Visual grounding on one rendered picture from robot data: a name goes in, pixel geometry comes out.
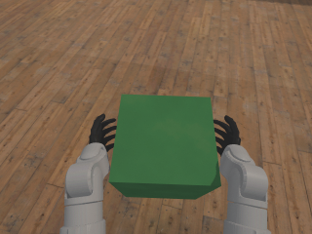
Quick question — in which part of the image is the right robot hand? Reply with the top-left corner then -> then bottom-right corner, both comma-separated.
214,115 -> 241,157

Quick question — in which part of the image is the right robot forearm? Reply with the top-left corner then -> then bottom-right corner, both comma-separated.
219,144 -> 271,234

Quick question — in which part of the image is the left robot hand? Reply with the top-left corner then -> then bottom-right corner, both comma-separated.
89,113 -> 117,152

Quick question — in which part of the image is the carton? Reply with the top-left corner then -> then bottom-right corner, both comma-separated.
108,94 -> 221,200

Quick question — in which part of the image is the left robot forearm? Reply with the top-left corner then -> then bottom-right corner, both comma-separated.
59,142 -> 111,234

